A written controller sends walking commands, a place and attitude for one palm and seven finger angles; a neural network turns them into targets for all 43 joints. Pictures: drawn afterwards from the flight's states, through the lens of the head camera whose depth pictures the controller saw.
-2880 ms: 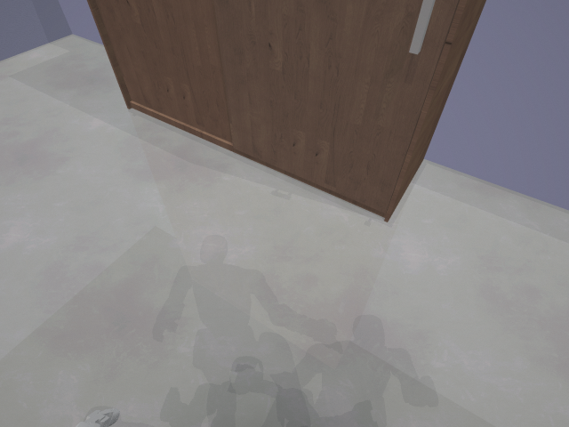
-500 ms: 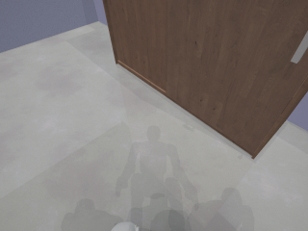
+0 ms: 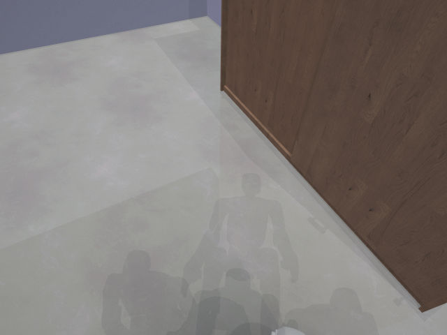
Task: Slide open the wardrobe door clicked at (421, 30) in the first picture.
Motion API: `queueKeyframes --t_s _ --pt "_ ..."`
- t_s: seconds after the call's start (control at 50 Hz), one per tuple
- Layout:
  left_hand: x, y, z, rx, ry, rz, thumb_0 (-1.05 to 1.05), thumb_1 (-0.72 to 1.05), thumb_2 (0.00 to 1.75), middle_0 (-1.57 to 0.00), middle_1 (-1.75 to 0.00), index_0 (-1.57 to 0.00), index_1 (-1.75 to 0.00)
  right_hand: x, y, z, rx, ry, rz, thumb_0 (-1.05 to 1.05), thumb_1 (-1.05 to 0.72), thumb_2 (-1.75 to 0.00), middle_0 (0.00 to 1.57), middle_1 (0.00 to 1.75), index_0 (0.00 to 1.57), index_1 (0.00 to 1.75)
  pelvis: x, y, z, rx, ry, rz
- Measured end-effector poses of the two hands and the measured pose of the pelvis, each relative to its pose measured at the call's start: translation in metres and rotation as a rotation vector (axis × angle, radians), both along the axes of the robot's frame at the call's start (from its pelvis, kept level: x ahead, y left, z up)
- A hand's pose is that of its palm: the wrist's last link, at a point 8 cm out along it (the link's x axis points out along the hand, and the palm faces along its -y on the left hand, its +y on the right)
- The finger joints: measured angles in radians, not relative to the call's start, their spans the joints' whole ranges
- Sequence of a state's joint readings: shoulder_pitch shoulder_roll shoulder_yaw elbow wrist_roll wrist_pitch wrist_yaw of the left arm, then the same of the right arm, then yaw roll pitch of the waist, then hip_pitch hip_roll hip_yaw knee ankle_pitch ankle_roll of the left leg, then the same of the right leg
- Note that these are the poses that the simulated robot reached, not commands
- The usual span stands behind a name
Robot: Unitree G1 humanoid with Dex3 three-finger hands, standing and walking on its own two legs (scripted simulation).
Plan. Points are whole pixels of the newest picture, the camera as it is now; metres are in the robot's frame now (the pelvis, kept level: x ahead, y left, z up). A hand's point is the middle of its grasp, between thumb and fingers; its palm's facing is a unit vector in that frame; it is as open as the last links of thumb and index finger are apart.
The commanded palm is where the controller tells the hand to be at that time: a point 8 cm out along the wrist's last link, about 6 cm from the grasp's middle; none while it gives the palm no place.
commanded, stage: walk to a spot facing it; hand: right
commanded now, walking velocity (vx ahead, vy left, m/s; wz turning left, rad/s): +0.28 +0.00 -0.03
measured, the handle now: out of the picture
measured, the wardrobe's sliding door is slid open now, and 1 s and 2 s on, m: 0.00 0.00 0.00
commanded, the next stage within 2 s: turn to face it in 0.06 s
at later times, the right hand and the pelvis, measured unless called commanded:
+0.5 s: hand (355, 326) +0.20 -0.26 -0.17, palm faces +0.17 +0.97 -0.15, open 7.4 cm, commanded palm none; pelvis +0.16 -0.08 +0.01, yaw -7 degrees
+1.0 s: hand (345, 310) +0.22 -0.23 -0.14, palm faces +0.42 +0.86 -0.28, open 7.4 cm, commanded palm none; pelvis +0.19 -0.01 +0.00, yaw -26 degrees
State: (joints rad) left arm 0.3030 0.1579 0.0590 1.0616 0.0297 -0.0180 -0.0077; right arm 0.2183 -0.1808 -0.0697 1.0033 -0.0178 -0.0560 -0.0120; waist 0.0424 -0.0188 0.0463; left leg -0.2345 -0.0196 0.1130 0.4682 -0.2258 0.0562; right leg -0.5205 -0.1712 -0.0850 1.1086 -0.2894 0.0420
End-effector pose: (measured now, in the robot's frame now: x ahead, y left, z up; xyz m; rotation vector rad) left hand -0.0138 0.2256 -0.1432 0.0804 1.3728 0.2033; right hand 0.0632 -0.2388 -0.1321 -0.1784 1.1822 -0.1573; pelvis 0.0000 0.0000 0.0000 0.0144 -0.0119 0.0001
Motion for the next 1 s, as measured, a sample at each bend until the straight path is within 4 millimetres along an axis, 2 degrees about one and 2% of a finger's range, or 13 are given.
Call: queueKeyframes --t_s 0.08,0.18,0.22,0.26,0.3,0.36,0.5,0.62,0.74,0.8,0.84,0.92,1.0 --pt "0.075 -0.004 0.009 0.025 -0.104 -0.038 0.01 0.93 0.9 -0.2 -0.3 -0.19 -0.3 -0.003 -0.013 -0.005 0.011 0.079 -0.027 -0.01 -0.95 -0.9 0.2 0.3 0.2 0.3 0.033 -0.01 0.002 0.017 0.005 0.0" --pt "0.16 -0.018 0.018 0.068 -0.182 -0.114 0.01 0.93 0.9 -0.2 -0.3 -0.19 -0.3 -0.003 -0.029 -0.023 0.059 0.169 -0.085 0.0 -0.93 -0.9 0.2 0.3 0.2 0.3 0.079 -0.033 -0.004 0.041 0.0 -0.007" --pt "0.189 -0.028 0.017 0.093 -0.212 -0.136 0.01 0.93 0.9 -0.2 -0.3 -0.19 -0.3 0.0 -0.036 -0.035 0.08 0.211 -0.103 0.0 -0.92 -0.9 0.2 0.3 0.2 0.3 0.099 -0.045 -0.012 0.042 -0.006 -0.01" --pt "0.209 -0.039 0.019 0.106 -0.232 -0.149 0.01 0.92 0.9 -0.2 -0.3 -0.19 -0.3 0.007 -0.043 -0.041 0.091 0.249 -0.108 0.01 -0.92 -0.9 0.2 0.3 0.2 0.3 0.113 -0.054 -0.014 0.026 -0.013 -0.006" --pt "0.217 -0.049 0.021 0.108 -0.229 -0.146 0.0 0.92 0.9 -0.2 -0.3 -0.19 -0.3 0.021 -0.049 -0.039 0.094 0.261 -0.103 0.01 -0.92 -0.9 0.2 0.3 0.2 0.3 0.124 -0.061 -0.011 0.026 -0.015 -0.009" --pt "0.218 -0.064 0.023 0.095 -0.177 -0.143 0.0 0.92 0.9 -0.2 -0.3 -0.2 -0.3 0.052 -0.056 -0.032 0.097 0.22 -0.107 0.01 -0.92 -0.9 0.2 0.3 0.2 0.3 0.137 -0.069 -0.002 0.026 -0.009 -0.035" --pt "0.211 -0.071 0.022 0.073 -0.037 -0.159 0.0 0.94 0.9 -0.21 -0.3 -0.2 -0.3 0.125 -0.07 -0.015 0.077 0.06 -0.152 0.01 -0.91 -0.9 0.2 0.3 0.2 0.3 0.158 -0.075 0.006 0.02 0.014 -0.114" --pt "0.217 -0.067 0.015 0.042 0.006 -0.171 0.0 0.92 0.9 -0.21 -0.3 -0.2 -0.3 0.167 -0.075 -0.003 0.036 -0.022 -0.18 0.01 -0.91 -0.9 0.2 0.3 0.2 0.3 0.173 -0.067 0.005 0.009 0.021 -0.181" --pt "0.239 -0.045 0.003 0.022 0.019 -0.213 0.01 0.91 0.9 -0.21 -0.3 -0.2 -0.3 0.195 -0.067 0.012 -0.017 -0.097 -0.209 0.01 -0.91 -0.9 0.2 0.3 0.2 0.3 0.184 -0.046 0.001 -0.004 0.029 -0.253" --pt "0.259 -0.028 -0.008 0.011 0.013 -0.249 0.01 0.91 0.9 -0.21 -0.3 -0.2 -0.3 0.2 -0.058 0.018 -0.052 -0.141 -0.235 0.01 -0.91 -0.9 0.2 0.3 0.2 0.3 0.19 -0.031 -0.005 -0.019 0.034 -0.294" --pt "0.277 -0.017 -0.013 0.01 -0.003 -0.277 0.01 0.91 0.9 -0.21 -0.3 -0.2 -0.3 0.194 -0.051 0.021 -0.076 -0.153 -0.251 0.01 -0.91 -0.9 0.2 0.3 0.2 0.3 0.192 -0.023 -0.007 -0.013 0.027 -0.324" --pt "0.318 -0.004 -0.008 0.023 -0.041 -0.364 0.01 0.91 0.9 -0.2 -0.3 -0.2 -0.3 0.167 -0.04 0.029 -0.092 -0.136 -0.32 0.01 -0.91 -0.9 0.2 0.3 0.2 0.3 0.194 -0.012 -0.002 -0.032 0.012 -0.395" --pt "0.357 -0.002 0.001 0.034 -0.085 -0.456 0.01 0.91 0.9 -0.2 -0.3 -0.19 -0.3 0.129 -0.028 0.028 -0.09 -0.088 -0.4 0.01 -0.91 -0.9 0.2 0.3 0.2 0.3 0.194 -0.005 0.002 -0.048 0.005 -0.454"
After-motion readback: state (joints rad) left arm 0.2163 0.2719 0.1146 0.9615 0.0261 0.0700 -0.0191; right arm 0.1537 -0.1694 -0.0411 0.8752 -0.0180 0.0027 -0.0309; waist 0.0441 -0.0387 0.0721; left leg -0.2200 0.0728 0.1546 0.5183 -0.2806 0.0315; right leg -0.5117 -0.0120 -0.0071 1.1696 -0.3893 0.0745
